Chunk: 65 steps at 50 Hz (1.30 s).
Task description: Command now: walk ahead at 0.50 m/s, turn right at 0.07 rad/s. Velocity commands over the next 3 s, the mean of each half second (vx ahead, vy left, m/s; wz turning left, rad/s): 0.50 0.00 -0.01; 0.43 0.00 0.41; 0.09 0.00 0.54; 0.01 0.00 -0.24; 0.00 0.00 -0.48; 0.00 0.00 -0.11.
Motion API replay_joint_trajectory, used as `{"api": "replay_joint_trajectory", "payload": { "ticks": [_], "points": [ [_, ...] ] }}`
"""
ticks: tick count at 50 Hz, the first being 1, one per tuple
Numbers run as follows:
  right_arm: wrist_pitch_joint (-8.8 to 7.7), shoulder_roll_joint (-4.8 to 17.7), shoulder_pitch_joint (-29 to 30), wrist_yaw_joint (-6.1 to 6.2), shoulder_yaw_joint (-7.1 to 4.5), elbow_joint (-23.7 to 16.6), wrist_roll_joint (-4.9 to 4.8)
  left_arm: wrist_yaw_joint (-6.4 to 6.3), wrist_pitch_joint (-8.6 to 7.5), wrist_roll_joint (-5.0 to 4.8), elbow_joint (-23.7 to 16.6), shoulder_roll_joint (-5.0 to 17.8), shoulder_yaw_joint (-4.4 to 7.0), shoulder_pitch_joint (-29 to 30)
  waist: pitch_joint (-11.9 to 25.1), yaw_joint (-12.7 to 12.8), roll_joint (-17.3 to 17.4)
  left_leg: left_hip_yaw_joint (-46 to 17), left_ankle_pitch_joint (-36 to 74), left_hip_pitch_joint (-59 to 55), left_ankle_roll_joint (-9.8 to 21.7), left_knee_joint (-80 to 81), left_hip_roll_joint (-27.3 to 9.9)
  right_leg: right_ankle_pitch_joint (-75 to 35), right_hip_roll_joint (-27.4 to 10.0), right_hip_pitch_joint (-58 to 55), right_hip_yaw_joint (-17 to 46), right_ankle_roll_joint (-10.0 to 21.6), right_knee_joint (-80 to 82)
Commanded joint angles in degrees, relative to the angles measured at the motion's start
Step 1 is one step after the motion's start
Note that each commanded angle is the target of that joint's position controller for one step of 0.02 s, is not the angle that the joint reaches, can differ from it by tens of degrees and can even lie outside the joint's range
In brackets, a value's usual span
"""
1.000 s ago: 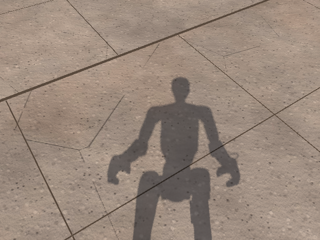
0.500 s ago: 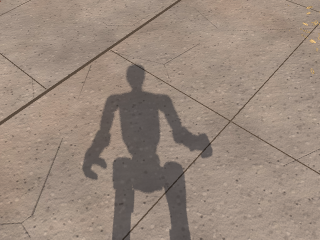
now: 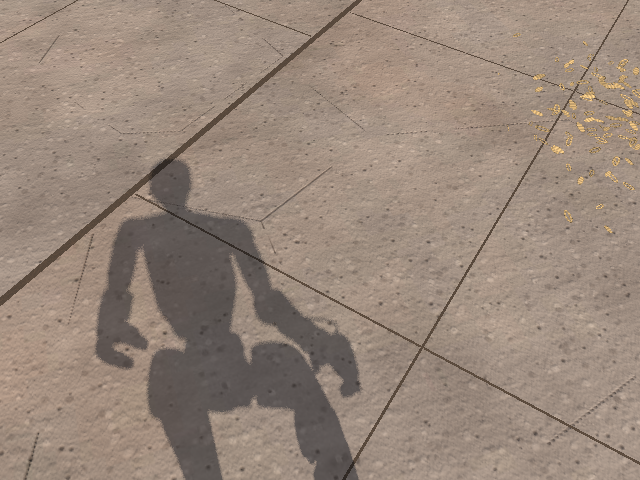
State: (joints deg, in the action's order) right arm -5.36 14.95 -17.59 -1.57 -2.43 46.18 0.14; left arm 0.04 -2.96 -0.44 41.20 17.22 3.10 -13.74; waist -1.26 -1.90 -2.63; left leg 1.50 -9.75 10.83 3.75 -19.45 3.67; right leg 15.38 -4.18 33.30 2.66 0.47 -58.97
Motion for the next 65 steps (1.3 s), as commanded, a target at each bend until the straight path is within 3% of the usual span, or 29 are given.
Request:
{"api": "replay_joint_trajectory", "payload": {
  "ticks": [1, 5, 10, 12, 14, 15, 16, 17, 18, 19, 20, 21, 25, 31, 35, 37, 39, 41, 42, 43, 44, 45, 46, 47, 50, 54, 60, 63, 65],
  "points": [
    [-0.94, 9.29, 2.44, 0.6, -2.11, -3.21, -0.38, -0.11, -0.77, 0.43, -4.25, 2.54, 0.51, 1.96, 0.13, 0.95, 6.41, -12.28, 11.23, -2.94, 9.82, 11.72, -15.12, -7.89, -2.65, 5.54, 0.68, -1.42, 7.87],
    [-0.18, 10.35, -1.15, 1.06, -2.18, -1.22, -1.07, 0.71, -1.65, 0.09, -5.8, 0.94, -0.2, 9.6, -0.93, -2.01, 6.07, -6.84, 13.26, -3.42, 7.69, 11.66, -12.93, -19.63, -0.61, 1.45, -1.55, -1.56, 22.05],
    [1.37, 11.2, -5.6, 1.4, -2.42, 1.65, -1.42, 2.2, -2.35, -0.55, -8.32, 1.8, -0.06, 16.23, -2.66, -3.27, 6.36, -8.24, 15.6, -11.76, 6.93, 8.26, -16.95, -17.19, 0.97, 2.53, -1.54, 0.43, 28.94],
    [2.03, 12.03, -5.31, 1.74, -2.75, 2.13, -1.46, 2.58, -2.55, -0.45, -8.26, 3.01, 0.37, 14.82, -1.5, -1.51, 7.14, -8.4, 22.2, -14.77, 5.87, 4.82, -18.02, -12.82, 1.93, -0.48, -2.06, 2.03, 30.56],
    [2.59, 12.26, -3.5, 2.05, -2.66, 1.9, -1.43, 2.14, -2.57, -0.07, -5.19, 6.35, 2.18, 3.92, 5.52, 4.9, 7.11, -5.34, 37.95, -13.15, 3.8, -7.93, -15.06, -12.75, 4.76, -16.93, -4.83, 4.9, 32.97],
    [2.48, 10.24, -3.09, 2.19, -1.69, 0.75, -0.56, 1.52, -2.39, 0.42, -2.93, 9.51, 3.33, -6.06, 13.4, 9.05, 4.97, -3.51, 30.35, -3.91, 1.92, -21.56, -12.5, -15.24, -0.99, -33.97, 0.67, 7.99, 29.92],
    [1.32, 3.84, -9.67, 1.77, 0.41, -0.84, -0.03, 1.18, -2.01, 1.1, -1.84, 15.52, 4.7, -11.7, 22.21, 7.38, -8.63, -0.6, 1.77, 20.09, -2.43, -44.5, -3.04, -8.4, -15.91, -57.14, 26.14, 17.25, 31.31],
    [0.05, 6.1, -8.67, 1.3, 0.09, 0.28, -0.62, 1.24, -1.65, 0.16, -1.3, 11.0, 3.58, -13.2, 25.52, 8.65, -10.77, -7.87, -23.44, 28.41, -2.48, -52.46, -1.32, -1.23, -18.64, -58.69, 39.37, 19.37, 38.9],
    [-0.65, 10.53, -3.32, 0.83, -1.22, -1.31, -2.18, 1.12, -1.55, -0.12, -1.51, 8.45, 2.49, -8.95, 15.31, 8.35, -6.7, -8.16, -20.7, 33.42, -1.89, -55.36, -4.93, 1.98, -16.48, -51.12, 31.37, 16.39, 40.54],
    [-0.92, 10.33, 0.7, 0.78, -1.14, -2.29, -2.36, 1.03, -1.44, -0.05, -1.96, 7.14, 2.01, -5.0, 9.25, 6.87, -3.14, -6.2, -15.35, 33.11, -1.7, -53.02, -7.78, -0.35, -13.91, -42.43, 24.03, 14.59, 42.04],
    [-0.77, 9.65, 2.54, 0.91, -1.22, -2.56, -1.5, 1.26, -1.46, 0.29, -2.0, 5.68, 1.51, -1.83, 4.76, 5.14, -0.7, -5.21, -11.69, 31.41, -2.15, -49.23, -9.47, -4.51, -11.52, -34.65, 19.13, 13.74, 44.28],
    [-0.19, 9.13, 1.75, 1.06, -1.48, -2.21, -0.95, 1.42, -1.79, 0.77, -2.17, 4.34, 1.07, 0.17, 3.08, 3.06, -1.62, -5.6, -8.82, 27.85, -2.54, -46.42, -11.09, -8.23, -9.65, -29.27, 15.64, 13.01, 46.3],
    [2.25, 5.75, 0.47, 1.44, -0.92, -1.41, -1.19, 1.32, -3.45, 0.99, -0.15, 5.27, 1.67, 1.3, 0.99, 0.73, -1.89, -6.06, -2.13, 25.39, -4.66, -41.41, -11.98, -14.96, -8.85, -22.21, 6.05, 13.56, 51.73],
    [1.63, 4.18, 10.52, 0.31, -0.47, -4.32, -1.11, 0.16, -3.48, 0.99, 2.84, 7.2, 2.04, -1.19, -1.74, 4.24, -0.02, -4.28, 16.27, 25.04, -4.15, -21.94, -9.67, -18.09, -7.18, -24.74, -5.15, 10.09, 53.57],
    [1.65, 3.92, 16.21, -0.92, -0.21, -7.46, -1.24, -0.17, -2.23, 0.18, 5.47, 8.25, 2.49, -4.71, -3.47, 6.37, 0.96, -3.13, 14.51, 28.24, -2.32, -15.86, -8.9, -20.2, -10.2, -34.1, -7.34, 9.14, 51.45],
    [1.72, 4.45, 17.4, -1.64, -0.43, -9.04, -1.12, -0.45, -1.18, -0.25, 6.14, 8.88, 2.82, -4.98, -3.5, 6.02, 0.51, -1.61, 8.96, 29.24, -0.88, -14.57, -8.03, -26.41, -11.6, -38.82, -8.22, 8.13, 47.99],
    [1.92, 6.06, 14.93, -2.09, -1.29, -9.7, -1.01, -1.07, -0.13, -0.39, 5.83, 10.4, 3.28, -3.77, -0.62, 3.76, -1.37, 1.94, 2.48, 23.69, 1.1, -14.68, -4.94, -44.78, -11.67, -40.9, -10.07, 6.61, 40.54],
    [2.17, 10.75, 1.08, -1.55, -4.14, -6.79, -0.93, -2.03, 1.05, -0.2, 4.91, 10.28, 3.09, -2.33, 7.06, -3.89, -0.5, 3.68, 4.37, 4.46, 4.27, -10.96, -0.14, -54.77, -8.06, -35.65, -13.22, 3.36, 20.01],
    [2.59, 16.5, -6.45, -0.34, -5.87, -5.85, -0.63, -2.39, 0.57, 1.22, 3.09, 7.94, 2.0, -3.82, 13.73, -5.87, 8.01, -11.09, 16.5, -13.42, 8.35, -11.17, -9.76, -35.08, -4.49, -21.02, -13.57, 0.23, 1.0],
    [2.35, 20.01, -3.47, -0.3, -5.98, -7.21, -0.41, -1.09, -1.07, 2.55, 1.3, 0.83, -0.42, -10.37, 21.12, 1.0, 19.63, -41.26, 19.88, -31.29, 20.08, -6.46, -23.58, 20.21, 8.6, 2.1, -6.31, -3.46, -17.95],
    [2.29, 14.85, -4.76, -0.31, -4.72, -8.51, -0.56, -0.2, -2.7, 0.78, 2.01, 6.84, 0.73, -4.86, 24.57, -3.83, 10.4, -40.51, 24.26, -32.14, 18.8, -4.23, -23.05, 21.09, 5.99, 5.58, 3.44, -2.46, -22.01],
    [2.07, 12.79, -1.96, -0.2, -4.1, -8.84, -0.39, 0.05, -3.39, -0.88, 0.06, 7.84, 0.99, 0.06, 17.15, -3.67, 8.21, -31.02, 31.32, -26.1, 16.66, -4.42, -21.11, 16.93, 3.77, 8.33, 2.87, -1.58, -20.66],
    [2.14, 11.57, 1.0, -0.02, -3.9, -9.13, -0.98, -0.44, -3.52, -0.34, 0.0, 7.18, 0.86, 1.54, 11.73, -1.77, 2.62, -24.85, 34.34, -18.1, 14.58, -4.04, -18.3, 12.86, 1.44, 7.81, 2.01, -1.66, -16.43],
    [2.51, 10.5, 3.82, 0.34, -3.67, -9.81, -1.12, -1.0, -3.09, 0.7, -0.05, 7.62, 1.28, 2.2, 8.13, -0.06, 1.87, -21.56, 35.33, -10.77, 13.51, -2.64, -16.73, 10.28, 0.14, 5.73, 1.52, -2.22, -12.72],
    [3.02, 10.56, 6.89, 0.93, -3.68, -11.2, 0.18, -1.54, -0.7, 0.98, -0.23, 6.13, 1.34, -0.8, 7.11, 3.82, 4.81, -17.51, 40.08, 0.68, 13.47, 0.22, -13.95, 7.02, 0.29, -1.5, 1.19, -4.09, -6.72],
    [4.27, 12.11, 6.41, 2.43, -4.27, -10.76, -0.77, -2.05, 0.34, 1.4, -1.13, 4.44, 0.77, 2.03, 8.85, 3.3, 6.51, -15.11, 38.48, 2.83, 11.17, -1.25, -11.14, -1.49, 2.56, -2.57, 0.86, -6.24, 5.61],
    [6.76, 11.86, 5.37, 3.71, -4.25, -10.66, -0.95, -1.08, 0.51, 0.65, -3.44, 5.02, 0.85, 9.94, 8.1, 0.62, 9.18, -21.38, 23.27, 1.04, 7.92, -4.42, -10.32, -5.97, 5.5, -4.9, 2.95, -6.08, 19.14],
    [7.14, 11.23, 6.73, 3.78, -4.03, -11.41, -1.13, -0.65, -0.3, 0.56, -3.56, 6.3, 1.6, 8.89, 7.08, 1.76, 11.1, -26.83, 19.0, -1.17, 6.6, -7.74, -9.96, -4.25, 6.29, -8.49, 3.83, -4.49, 27.34],
    [7.1, 9.35, 8.17, 3.81, -3.39, -12.47, -1.13, -0.82, -1.1, 1.07, -2.9, 7.92, 2.34, 5.35, 7.6, 3.86, 9.84, -26.19, 11.06, 2.03, 2.9, -13.41, -6.0, -18.04, 1.72, -19.41, 5.23, -1.36, 37.81]
  ]
}}
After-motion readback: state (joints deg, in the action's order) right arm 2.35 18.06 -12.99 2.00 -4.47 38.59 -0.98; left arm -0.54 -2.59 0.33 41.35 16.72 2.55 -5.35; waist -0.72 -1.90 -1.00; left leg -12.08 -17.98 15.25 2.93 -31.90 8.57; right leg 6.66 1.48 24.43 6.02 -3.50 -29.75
